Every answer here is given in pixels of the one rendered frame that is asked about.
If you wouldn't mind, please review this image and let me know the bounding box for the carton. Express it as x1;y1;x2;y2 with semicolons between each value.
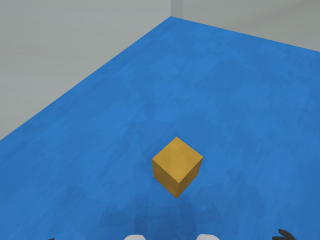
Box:
152;137;203;199

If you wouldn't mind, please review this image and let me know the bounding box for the robot right hand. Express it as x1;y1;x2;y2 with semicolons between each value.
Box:
272;229;296;240

